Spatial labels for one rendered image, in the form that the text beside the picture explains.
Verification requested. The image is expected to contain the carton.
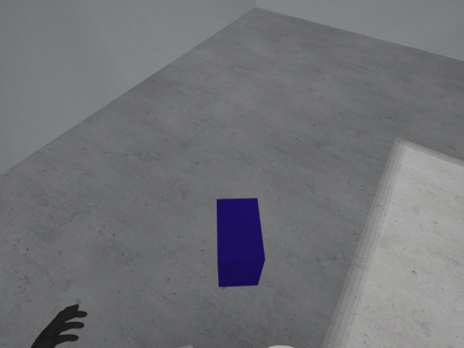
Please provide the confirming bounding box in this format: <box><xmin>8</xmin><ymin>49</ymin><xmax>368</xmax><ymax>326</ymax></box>
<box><xmin>217</xmin><ymin>198</ymin><xmax>265</xmax><ymax>287</ymax></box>

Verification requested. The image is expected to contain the robot left hand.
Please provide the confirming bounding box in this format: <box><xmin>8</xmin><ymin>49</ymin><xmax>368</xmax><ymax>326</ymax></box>
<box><xmin>31</xmin><ymin>304</ymin><xmax>88</xmax><ymax>348</ymax></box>

